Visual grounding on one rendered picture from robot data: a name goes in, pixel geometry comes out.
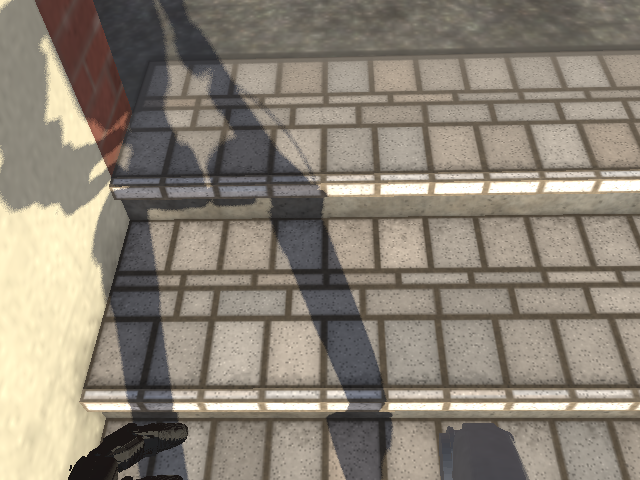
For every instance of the stairs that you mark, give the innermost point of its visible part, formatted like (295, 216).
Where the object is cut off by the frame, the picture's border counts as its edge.
(474, 291)

